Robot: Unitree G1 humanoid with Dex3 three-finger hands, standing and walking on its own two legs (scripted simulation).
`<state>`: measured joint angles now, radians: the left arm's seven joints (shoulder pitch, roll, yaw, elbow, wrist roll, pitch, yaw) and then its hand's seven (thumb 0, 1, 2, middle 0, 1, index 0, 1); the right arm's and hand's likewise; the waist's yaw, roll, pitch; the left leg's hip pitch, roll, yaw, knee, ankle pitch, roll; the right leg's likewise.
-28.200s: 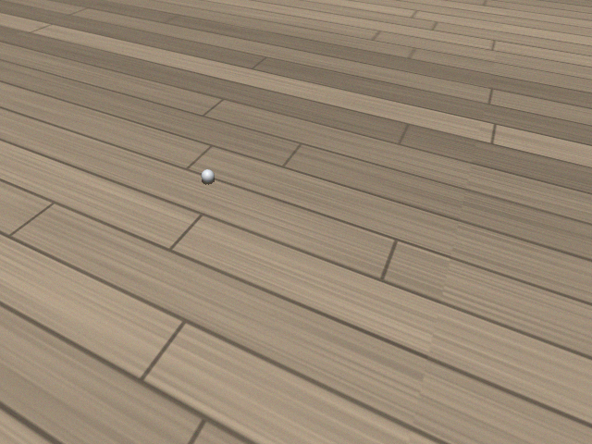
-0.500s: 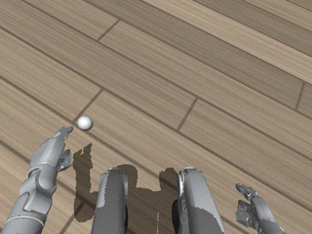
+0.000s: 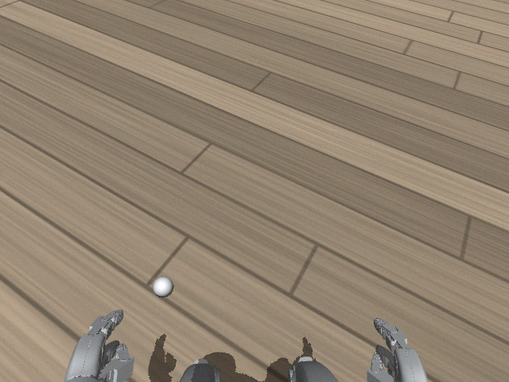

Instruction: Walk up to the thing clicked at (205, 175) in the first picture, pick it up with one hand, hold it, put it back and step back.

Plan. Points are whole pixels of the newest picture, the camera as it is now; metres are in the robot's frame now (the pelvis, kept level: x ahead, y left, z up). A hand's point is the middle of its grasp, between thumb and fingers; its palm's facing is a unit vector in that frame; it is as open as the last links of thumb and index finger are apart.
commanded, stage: home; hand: left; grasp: from above
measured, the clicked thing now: (162, 286) +0.54 +0.29 -0.63
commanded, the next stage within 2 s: none
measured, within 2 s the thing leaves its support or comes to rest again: neither
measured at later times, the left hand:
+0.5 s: hand (122, 379) +0.17 +0.18 +0.00, palm faces +0.08 -0.98 -0.20, open 7.4 cm
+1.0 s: hand (117, 373) +0.18 +0.18 +0.00, palm faces +0.07 -0.98 -0.21, open 7.4 cm
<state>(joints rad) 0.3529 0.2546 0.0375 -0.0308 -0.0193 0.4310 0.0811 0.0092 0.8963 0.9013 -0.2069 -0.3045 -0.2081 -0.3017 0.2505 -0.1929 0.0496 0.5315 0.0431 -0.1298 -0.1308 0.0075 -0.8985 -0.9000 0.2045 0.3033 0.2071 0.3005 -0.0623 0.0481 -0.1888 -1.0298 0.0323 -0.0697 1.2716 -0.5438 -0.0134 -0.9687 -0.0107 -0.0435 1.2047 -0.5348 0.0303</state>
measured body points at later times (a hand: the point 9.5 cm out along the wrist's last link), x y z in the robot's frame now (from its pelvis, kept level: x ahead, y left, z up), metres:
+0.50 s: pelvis +0.02 -0.01 +0.05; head +0.04 +0.00 +0.50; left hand +0.17 +0.23 +0.02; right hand +0.20 -0.25 -0.01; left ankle +0.04 +0.12 -0.63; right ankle +0.03 -0.14 -0.63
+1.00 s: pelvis +0.02 +0.00 +0.05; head +0.04 +0.01 +0.50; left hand +0.17 +0.23 +0.02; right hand +0.18 -0.24 -0.01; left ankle +0.04 +0.12 -0.63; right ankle +0.03 -0.14 -0.63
